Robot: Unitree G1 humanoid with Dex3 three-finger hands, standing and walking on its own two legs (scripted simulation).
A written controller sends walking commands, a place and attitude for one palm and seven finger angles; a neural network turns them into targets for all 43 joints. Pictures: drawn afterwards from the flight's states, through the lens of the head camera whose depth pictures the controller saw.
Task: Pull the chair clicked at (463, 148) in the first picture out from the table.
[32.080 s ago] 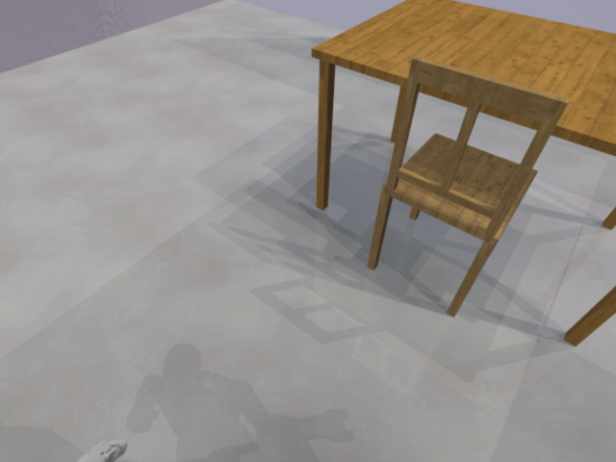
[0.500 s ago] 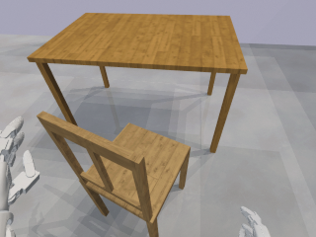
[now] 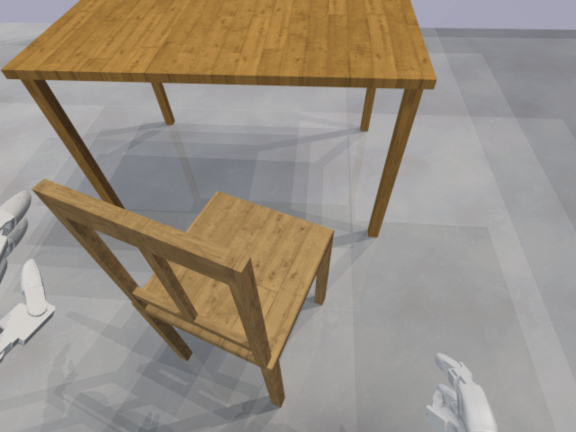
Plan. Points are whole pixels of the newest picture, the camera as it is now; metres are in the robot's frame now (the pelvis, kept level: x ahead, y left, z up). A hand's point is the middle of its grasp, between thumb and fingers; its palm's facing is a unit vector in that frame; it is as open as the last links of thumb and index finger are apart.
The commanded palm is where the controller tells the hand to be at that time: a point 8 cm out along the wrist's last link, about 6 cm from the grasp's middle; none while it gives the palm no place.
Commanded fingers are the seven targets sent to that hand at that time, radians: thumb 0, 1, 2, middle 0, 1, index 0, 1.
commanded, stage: step back with the hand held close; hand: left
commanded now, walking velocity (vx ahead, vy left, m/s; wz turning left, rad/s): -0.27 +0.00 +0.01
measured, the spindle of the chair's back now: (172, 285) +0.36 +0.24 -0.10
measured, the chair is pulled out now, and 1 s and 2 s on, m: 0.47 0.47 0.47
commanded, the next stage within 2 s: stop stepping back and stand still in 1.38 s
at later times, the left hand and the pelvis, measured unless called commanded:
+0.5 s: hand (35, 374) +0.15 +0.23 +0.16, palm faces +0.39 -0.76 -0.52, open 7.4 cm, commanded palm +0.08 +0.27 +0.18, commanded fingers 0.00 0.90 0.90 -0.20 -0.30 -0.20 -0.30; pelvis -0.06 -0.03 +0.00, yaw +0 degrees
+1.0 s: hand out of the picture +0.12 +0.24 +0.17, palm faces +0.47 -0.69 -0.55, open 7.4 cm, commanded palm +0.06 +0.27 +0.18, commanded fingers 0.00 0.90 0.90 -0.20 -0.30 -0.20 -0.30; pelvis -0.06 -0.04 +0.00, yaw +4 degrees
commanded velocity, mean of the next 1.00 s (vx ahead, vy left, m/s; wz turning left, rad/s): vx -0.34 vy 0.00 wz -0.02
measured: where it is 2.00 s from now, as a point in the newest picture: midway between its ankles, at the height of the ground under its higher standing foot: outside the picture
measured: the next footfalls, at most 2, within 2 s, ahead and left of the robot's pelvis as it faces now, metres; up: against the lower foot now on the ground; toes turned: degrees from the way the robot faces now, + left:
right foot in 0.94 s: +0.00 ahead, -0.15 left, +0.00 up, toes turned +5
right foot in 1.56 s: -0.19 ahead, -0.19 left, +0.00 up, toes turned +1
